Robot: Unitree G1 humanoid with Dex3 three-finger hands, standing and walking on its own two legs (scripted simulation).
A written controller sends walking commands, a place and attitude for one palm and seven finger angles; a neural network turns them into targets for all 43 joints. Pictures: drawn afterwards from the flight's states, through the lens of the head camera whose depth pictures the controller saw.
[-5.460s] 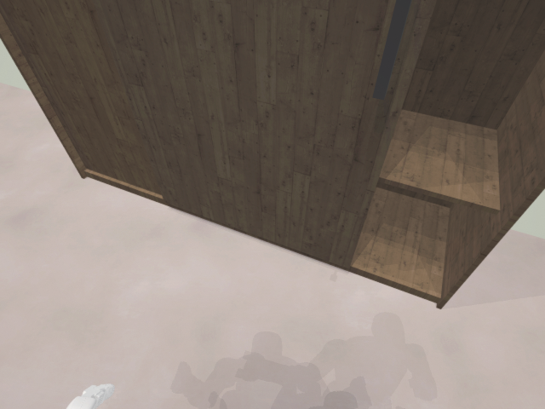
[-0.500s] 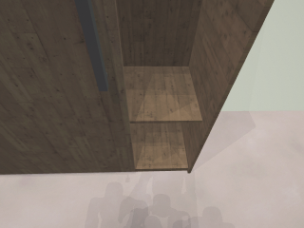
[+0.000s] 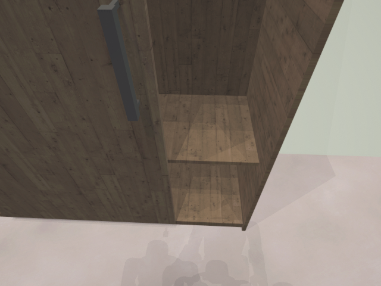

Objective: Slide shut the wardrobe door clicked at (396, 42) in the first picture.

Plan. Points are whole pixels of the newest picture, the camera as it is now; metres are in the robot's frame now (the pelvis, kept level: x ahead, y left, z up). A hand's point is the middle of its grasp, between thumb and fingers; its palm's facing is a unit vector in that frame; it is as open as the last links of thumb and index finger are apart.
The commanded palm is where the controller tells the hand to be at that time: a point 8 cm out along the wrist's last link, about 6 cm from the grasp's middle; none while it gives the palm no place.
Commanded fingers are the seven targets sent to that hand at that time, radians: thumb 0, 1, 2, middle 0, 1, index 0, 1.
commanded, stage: come to a stop and stand still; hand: left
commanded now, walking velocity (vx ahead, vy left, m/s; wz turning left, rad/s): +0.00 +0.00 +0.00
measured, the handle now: (125, 67) +0.52 +0.18 +0.21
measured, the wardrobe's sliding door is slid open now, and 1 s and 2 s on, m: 0.36 0.36 0.36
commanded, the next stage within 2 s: look again from close up in 0.96 s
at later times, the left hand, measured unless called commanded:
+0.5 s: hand out of the picture -0.04 +0.17 -0.17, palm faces +0.05 -0.98 -0.18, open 7.4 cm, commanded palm none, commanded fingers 0.00 0.90 0.90 -0.20 -0.30 -0.20 -0.30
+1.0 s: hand out of the picture -0.03 +0.19 -0.17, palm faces +0.03 -0.98 -0.18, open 7.4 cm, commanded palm none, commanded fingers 0.00 0.90 0.90 -0.20 -0.30 -0.20 -0.30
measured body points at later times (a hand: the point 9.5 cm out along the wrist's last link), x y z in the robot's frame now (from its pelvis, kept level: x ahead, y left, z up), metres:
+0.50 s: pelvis -0.02 +0.01 +0.00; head -0.02 +0.00 +0.45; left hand -0.04 +0.22 -0.16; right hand -0.08 -0.18 -0.16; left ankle -0.07 +0.15 -0.74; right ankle -0.01 -0.06 -0.74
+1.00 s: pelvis -0.01 +0.03 +0.00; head -0.01 +0.02 +0.45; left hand -0.03 +0.24 -0.16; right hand -0.04 -0.18 -0.16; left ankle -0.07 +0.15 -0.74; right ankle -0.01 -0.06 -0.74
